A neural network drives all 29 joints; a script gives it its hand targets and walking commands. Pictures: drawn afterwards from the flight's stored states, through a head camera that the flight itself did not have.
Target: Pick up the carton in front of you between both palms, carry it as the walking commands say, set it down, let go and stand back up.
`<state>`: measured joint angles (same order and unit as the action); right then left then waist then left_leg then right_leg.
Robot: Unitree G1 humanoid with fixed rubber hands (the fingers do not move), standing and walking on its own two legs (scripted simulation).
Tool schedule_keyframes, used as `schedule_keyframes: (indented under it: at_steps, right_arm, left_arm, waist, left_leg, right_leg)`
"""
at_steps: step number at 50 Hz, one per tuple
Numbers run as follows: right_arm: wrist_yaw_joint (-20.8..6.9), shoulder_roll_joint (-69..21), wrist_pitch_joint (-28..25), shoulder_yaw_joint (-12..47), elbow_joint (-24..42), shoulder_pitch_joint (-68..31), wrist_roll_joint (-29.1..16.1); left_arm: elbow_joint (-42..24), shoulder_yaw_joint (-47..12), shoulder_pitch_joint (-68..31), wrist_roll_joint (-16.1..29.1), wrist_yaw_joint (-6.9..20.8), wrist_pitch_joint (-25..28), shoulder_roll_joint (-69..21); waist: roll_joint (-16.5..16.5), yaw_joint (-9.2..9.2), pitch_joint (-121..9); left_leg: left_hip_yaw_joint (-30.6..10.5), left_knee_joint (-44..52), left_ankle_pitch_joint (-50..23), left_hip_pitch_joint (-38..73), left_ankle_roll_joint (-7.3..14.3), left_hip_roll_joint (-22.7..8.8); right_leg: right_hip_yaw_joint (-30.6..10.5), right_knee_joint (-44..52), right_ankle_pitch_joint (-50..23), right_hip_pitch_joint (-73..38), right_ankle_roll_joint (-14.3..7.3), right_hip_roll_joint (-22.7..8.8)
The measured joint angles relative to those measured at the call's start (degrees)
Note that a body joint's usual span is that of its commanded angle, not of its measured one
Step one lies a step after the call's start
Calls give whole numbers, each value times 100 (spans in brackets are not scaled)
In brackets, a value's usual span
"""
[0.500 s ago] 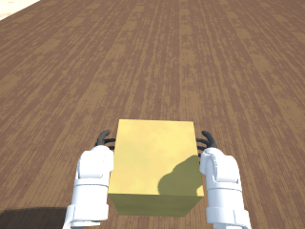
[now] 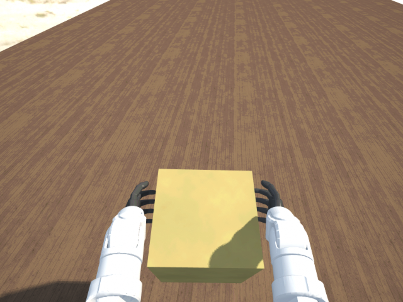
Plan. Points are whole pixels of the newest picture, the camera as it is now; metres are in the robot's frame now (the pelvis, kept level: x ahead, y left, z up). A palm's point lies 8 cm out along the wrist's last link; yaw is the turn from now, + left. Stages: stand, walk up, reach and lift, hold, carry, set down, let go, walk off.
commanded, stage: carry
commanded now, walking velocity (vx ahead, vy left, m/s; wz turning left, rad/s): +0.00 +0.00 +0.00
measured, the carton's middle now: (203, 230) +0.32 +0.00 -0.06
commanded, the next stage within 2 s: none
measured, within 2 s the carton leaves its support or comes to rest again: neither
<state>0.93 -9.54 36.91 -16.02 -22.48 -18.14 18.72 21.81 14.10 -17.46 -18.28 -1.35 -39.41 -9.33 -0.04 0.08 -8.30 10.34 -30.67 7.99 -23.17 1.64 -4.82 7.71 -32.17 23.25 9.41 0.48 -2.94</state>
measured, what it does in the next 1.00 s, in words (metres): shifts its weight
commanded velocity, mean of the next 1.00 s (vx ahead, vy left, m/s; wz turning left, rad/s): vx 0.20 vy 0.00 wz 0.00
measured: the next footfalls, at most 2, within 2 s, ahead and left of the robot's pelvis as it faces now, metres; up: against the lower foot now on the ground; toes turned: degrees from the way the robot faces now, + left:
right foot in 1.32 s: +0.35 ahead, -0.12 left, +0.00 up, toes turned -11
left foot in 1.62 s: +0.47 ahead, +0.08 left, +0.00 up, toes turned -11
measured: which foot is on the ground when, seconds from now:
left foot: down 0.00-1.00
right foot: down 0.00-0.92, up 0.94-1.00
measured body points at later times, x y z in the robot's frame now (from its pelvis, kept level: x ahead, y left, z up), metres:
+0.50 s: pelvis -0.01 -0.01 +0.00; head -0.04 +0.00 +0.45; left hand +0.29 +0.14 +0.03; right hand +0.30 -0.16 +0.04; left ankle +0.09 +0.11 -0.73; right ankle -0.07 -0.11 -0.73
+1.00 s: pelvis +0.06 +0.02 +0.01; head +0.04 +0.03 +0.46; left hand +0.38 +0.16 +0.04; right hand +0.37 -0.14 +0.04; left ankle +0.07 +0.11 -0.73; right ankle -0.04 -0.09 -0.69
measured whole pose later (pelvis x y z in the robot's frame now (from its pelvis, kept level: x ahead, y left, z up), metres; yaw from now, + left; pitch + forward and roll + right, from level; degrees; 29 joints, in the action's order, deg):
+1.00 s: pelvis +0.06 +0.02 +0.01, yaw -3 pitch +4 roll +0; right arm 1.1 -9.4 39.1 -12.5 -17.0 -17.4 15.5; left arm 13.3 12.1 -15.0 -16.6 -3.3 -41.6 -8.7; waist 1.1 -0.7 -7.5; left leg 14.1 -26.9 13.6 -17.2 3.0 -3.1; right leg 5.4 -44.1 29.2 15.6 0.9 -4.1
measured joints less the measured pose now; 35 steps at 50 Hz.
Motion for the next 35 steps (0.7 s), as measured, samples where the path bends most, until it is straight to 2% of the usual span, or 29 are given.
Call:
schedule_keyframes:
  at_steps: [4,10,18,27,35]
  right_arm:
    - [38,-27,-57,-35,132,-87,-60]
    - [52,12,189,175,447,43,-190]
    - [37,48,339,266,494,175,-234]
    - [82,50,338,322,730,183,-303]
    - [46,65,362,333,679,246,-287]
  left_arm:
    - [-104,51,-93,19,-45,92,-28]
    - [-487,-122,76,160,-76,-162,20]
    - [-575,-267,244,209,-78,-316,63]
    - [-773,-307,222,264,-130,-292,57]
    - [-725,-327,305,274,-86,-296,74]
  waist:
    - [-10,-27,75]
    - [32,-26,38]
    - [44,-14,74]
    - [6,-16,180]
    - [22,-7,105]
  left_leg:
    - [-14,73,-110,-46,-8,-22]
    - [-11,83,-145,-99,-22,-50]
    - [-23,41,-138,-143,-37,-68]
    - [-38,38,-176,-213,-42,-80]
    - [-53,38,-162,-170,-69,-84]
  right_leg:
    - [5,-15,-60,88,-25,29]
    - [-12,-52,-70,171,-47,52]
    - [-14,-118,-47,225,-61,62]
    - [-11,-167,-54,314,-76,71]
    - [-1,-167,-28,265,-91,75]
